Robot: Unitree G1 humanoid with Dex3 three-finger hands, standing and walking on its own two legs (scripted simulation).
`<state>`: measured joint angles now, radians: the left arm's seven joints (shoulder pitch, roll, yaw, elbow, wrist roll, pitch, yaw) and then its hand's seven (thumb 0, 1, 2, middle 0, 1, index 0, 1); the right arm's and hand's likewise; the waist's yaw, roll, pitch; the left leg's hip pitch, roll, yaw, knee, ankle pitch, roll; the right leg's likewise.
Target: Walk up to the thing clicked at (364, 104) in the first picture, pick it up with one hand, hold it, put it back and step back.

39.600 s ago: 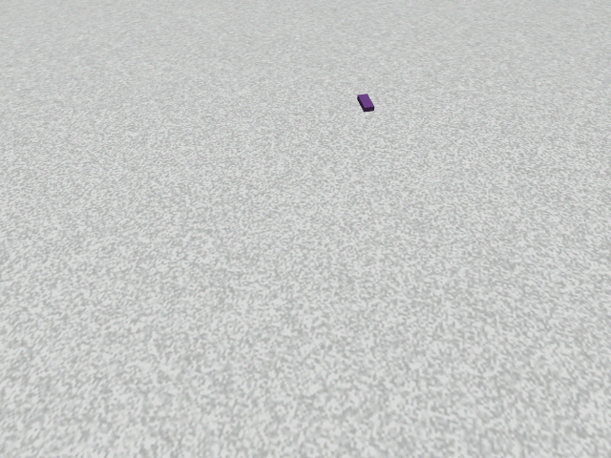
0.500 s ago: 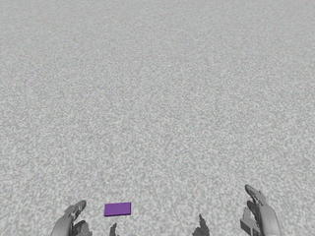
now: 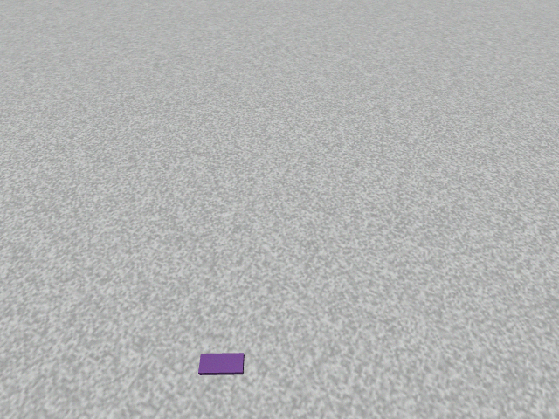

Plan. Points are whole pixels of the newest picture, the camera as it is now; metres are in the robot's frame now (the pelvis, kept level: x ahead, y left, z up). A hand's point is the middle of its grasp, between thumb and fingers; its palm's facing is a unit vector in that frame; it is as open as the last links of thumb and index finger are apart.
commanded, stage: stand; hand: left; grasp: from above
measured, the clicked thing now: (221, 364) +0.41 +0.22 -0.75
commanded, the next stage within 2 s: none
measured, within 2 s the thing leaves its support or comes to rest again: neither
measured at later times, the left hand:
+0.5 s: hand out of the picture +0.03 +0.23 -0.15, palm faces +0.03 -0.94 -0.33, open 7.4 cm
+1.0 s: hand out of the picture +0.05 +0.22 -0.14, palm faces +0.02 -0.95 -0.33, open 7.4 cm
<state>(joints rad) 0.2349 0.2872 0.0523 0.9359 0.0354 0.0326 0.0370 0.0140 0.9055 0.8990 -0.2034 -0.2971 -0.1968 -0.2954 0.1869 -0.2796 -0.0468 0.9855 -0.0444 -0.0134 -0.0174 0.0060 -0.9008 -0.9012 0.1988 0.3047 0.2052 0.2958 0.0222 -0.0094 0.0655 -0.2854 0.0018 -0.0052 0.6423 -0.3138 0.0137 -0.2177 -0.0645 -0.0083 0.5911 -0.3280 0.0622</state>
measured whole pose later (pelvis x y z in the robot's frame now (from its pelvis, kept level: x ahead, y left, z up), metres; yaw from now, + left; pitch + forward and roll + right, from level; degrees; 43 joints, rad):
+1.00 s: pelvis -0.01 -0.02 +0.02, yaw +0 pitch -4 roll +0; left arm 0.14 0.30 0.03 1.14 0.02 0.00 0.01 0.01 0.90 0.90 -0.20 -0.30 -0.20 -0.30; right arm 0.14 -0.31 -0.02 1.14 -0.02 0.00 -0.01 0.00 -0.90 -0.90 0.20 0.30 0.21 0.30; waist 0.00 0.01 0.08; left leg -0.13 0.03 -0.02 0.37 -0.17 -0.02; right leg -0.07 -0.04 -0.03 0.35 -0.20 0.03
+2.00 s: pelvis +0.01 -0.03 +0.02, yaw +0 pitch -3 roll +0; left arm 0.12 0.33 0.02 1.13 0.02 -0.01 0.00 0.01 0.90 0.90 -0.20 -0.30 -0.20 -0.30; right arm 0.11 -0.33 -0.01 1.15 -0.02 -0.01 0.01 0.00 -0.90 -0.90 0.20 0.30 0.21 0.30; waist -0.01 0.00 0.06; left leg -0.12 0.04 -0.02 0.34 -0.16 -0.04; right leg -0.08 -0.02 -0.03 0.34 -0.20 0.02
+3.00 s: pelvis -0.17 +0.00 +0.00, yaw -3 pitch -2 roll +1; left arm 0.15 0.34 0.07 0.81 0.03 0.04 0.01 0.01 0.90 0.90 -0.21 -0.30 -0.20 -0.30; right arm 0.17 -0.41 -0.04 0.89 0.01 0.04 -0.02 0.00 -0.90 -0.90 0.20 0.30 0.21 0.30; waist 0.01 0.02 0.16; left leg -0.39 -0.10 -0.10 1.04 -0.51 -0.02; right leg -0.31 -0.01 0.01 0.59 -0.25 -0.02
